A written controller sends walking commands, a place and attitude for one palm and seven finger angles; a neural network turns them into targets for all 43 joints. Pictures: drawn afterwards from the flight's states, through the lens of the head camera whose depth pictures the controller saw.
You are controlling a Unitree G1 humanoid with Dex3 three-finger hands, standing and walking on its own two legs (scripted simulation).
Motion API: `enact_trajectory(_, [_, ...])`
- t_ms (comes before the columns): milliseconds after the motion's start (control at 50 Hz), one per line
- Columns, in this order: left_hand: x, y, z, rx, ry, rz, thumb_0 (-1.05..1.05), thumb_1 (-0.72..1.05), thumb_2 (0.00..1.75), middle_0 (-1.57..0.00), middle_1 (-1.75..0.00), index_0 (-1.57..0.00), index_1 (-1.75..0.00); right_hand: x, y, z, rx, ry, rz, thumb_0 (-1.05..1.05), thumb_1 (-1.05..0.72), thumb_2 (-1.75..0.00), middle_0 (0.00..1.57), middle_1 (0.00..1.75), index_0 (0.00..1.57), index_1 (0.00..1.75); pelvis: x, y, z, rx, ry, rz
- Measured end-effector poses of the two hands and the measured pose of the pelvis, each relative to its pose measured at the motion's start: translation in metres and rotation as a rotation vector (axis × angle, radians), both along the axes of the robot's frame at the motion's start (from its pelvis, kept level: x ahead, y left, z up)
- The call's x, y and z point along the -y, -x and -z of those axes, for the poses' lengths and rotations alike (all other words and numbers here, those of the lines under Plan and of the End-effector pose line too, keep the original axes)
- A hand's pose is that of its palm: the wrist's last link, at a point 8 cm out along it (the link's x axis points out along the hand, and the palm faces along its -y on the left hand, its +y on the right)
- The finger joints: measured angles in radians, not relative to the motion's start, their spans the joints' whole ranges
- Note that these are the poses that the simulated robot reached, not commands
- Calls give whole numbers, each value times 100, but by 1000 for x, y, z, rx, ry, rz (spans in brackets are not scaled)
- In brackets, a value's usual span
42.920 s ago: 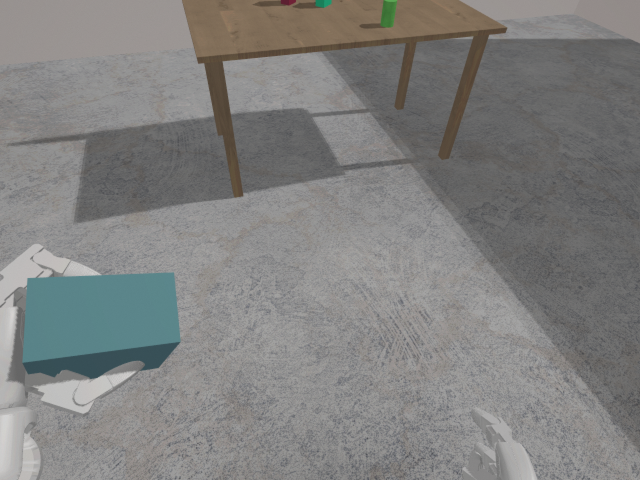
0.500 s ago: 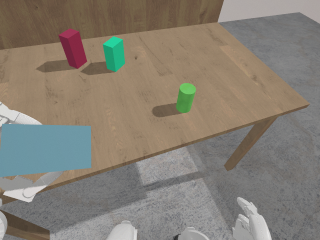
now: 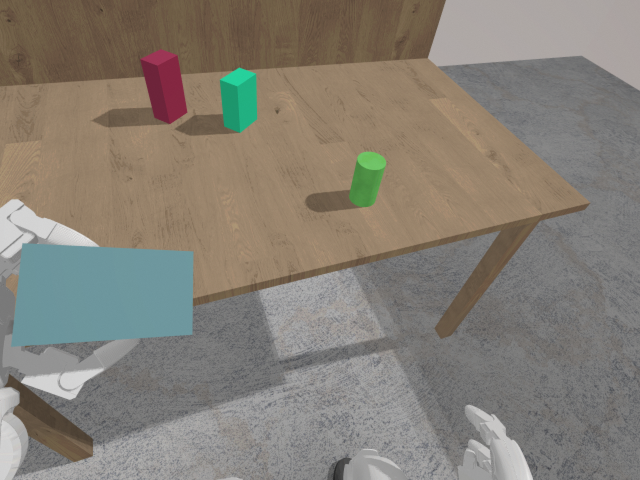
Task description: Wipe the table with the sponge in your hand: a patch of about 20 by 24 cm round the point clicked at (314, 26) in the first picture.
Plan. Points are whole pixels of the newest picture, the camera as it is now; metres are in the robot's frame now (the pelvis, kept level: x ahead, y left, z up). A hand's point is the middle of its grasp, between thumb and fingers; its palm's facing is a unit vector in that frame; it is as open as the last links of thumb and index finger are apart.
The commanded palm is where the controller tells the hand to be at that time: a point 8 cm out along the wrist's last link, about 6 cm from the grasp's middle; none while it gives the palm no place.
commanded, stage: step back with the hand held close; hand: left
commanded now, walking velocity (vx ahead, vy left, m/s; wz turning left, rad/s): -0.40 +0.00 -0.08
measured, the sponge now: (130, 299) +0.24 +0.19 +0.18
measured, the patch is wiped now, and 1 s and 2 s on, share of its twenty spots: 1.00 1.00 1.00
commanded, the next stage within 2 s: stop stepping back and stand still in 0.06 s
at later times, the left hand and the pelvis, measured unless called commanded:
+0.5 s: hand (45, 466) +0.11 +0.19 +0.18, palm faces +0.23 -0.89 -0.38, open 10.4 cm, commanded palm +0.06 +0.25 +0.21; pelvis -0.13 -0.01 +0.00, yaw -5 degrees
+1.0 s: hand out of the picture +0.03 +0.19 +0.19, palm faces +0.27 -0.88 -0.38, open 10.4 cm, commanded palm -0.02 +0.24 +0.21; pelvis -0.20 -0.02 +0.02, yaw -6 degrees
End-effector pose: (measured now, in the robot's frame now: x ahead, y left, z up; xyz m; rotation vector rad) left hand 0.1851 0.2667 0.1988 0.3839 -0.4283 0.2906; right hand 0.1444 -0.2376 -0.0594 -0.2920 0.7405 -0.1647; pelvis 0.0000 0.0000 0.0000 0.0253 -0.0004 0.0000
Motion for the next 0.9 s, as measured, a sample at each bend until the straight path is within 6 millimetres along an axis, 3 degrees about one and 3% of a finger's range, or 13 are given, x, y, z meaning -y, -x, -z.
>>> enact_trajectory(140, [-11, 33, -10, -37, 17, -47, -1, -54, 104, -68, -131, -72, -132, -5, 42, -22, 64, -55, 33, 2, -91, -90, 20, 30, 21, 30, 3, 36, -19, 20, 56, 61])
enact_trajectory(260, [16, 56, -21, 2, -5, -8, -1, -54, 104, -68, -131, -72, -132, 9, 81, -14, 78, -86, 36, 2, -90, -90, 21, 30, 21, 30, 14, 69, -16, 4, 68, 83])
enact_trajectory(380, [40, 84, -9, -87, -39, 82, -1, -54, 104, -68, -131, -72, -132, 33, 130, 0, 18, -88, 134, 2, -91, -90, 20, 30, 21, 30, 19, 102, -12, 25, 64, 95])
enact_trajectory(540, [20, 116, 5, -90, -82, 59, -1, -54, 104, -68, -131, -72, -132, 46, 187, -1, 6, -16, 213, 2, -91, -90, 20, 30, 20, 30, 15, 140, -1, -8, 1, 118])
enact_trajectory(660, [25, 138, -8, -84, -73, 23, -1, -54, 104, -68, -131, -72, -132, 34, 216, 5, 19, -101, 190, 2, -91, -90, 20, 30, 20, 29, 21, 159, -12, 8, 0, 121])
enact_trajectory(760, [42, 158, -8, -81, -73, 42, -1, -54, 104, -68, -131, -72, -132, 33, 228, 25, -33, -130, 136, 2, -91, -90, 20, 30, 20, 30, 29, 176, -5, 26, 55, 92])
enact_trajectory(900, [46, 183, -5, -140, -21, 64, -1, -54, 104, -68, -131, -72, -132, 36, 237, 2, -49, -99, 149, 2, -91, -90, 20, 30, 21, 30, 31, 195, -20, -4, 18, 98])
